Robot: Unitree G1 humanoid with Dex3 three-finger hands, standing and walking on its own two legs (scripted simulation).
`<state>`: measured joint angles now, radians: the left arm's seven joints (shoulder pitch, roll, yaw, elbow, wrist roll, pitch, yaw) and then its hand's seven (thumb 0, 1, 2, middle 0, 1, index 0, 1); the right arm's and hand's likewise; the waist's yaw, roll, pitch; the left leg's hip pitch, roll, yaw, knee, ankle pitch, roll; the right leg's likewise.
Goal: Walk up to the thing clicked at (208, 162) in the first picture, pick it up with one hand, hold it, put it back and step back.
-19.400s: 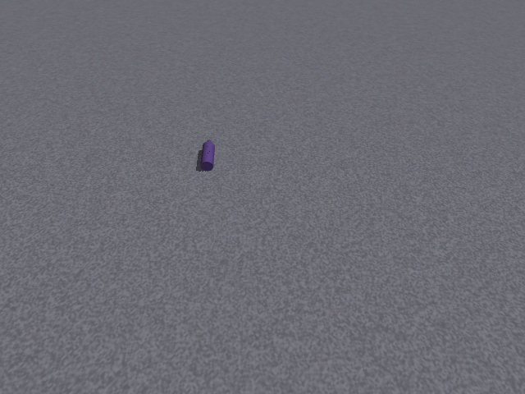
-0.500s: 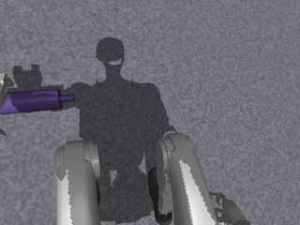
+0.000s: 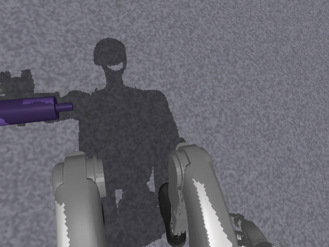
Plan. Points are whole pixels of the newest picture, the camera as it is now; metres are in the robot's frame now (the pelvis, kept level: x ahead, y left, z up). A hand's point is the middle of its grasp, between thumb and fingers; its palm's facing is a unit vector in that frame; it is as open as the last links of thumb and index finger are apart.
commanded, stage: rise first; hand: left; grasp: from above
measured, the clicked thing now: (31, 110) +0.46 +0.33 -0.29
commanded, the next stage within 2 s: approach in 1.40 s
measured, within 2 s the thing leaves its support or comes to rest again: neither
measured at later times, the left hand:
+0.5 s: hand out of the picture +0.40 +0.38 -0.17, palm faces -0.43 -0.13 -0.89, open 14.2 cm
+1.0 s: hand out of the picture +0.41 +0.38 -0.16, palm faces -0.44 -0.12 -0.89, open 14.2 cm
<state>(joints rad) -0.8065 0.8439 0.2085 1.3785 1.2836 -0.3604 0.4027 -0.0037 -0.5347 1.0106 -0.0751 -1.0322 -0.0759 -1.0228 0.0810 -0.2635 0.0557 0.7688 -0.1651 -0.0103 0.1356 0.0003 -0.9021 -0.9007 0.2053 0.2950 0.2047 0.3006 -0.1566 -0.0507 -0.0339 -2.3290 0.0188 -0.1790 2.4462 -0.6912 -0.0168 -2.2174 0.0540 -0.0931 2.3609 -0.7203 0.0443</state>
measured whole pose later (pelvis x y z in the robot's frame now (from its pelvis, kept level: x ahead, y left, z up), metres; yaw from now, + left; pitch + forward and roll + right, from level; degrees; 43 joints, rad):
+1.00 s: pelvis +0.00 +0.00 +0.00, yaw -1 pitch +31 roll -10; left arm -0.87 0.90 0.20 1.42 1.29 -0.36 0.36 0.00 -0.55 1.02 -0.08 -1.04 -0.08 -1.04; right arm 0.08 -0.27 0.10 0.75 -0.17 -0.01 0.14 0.00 -0.90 -0.90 0.21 0.30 0.20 0.30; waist -0.19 -0.05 -0.02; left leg -2.34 0.01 -0.19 2.46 -0.68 -0.01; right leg -2.21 0.05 -0.11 2.37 -0.71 0.05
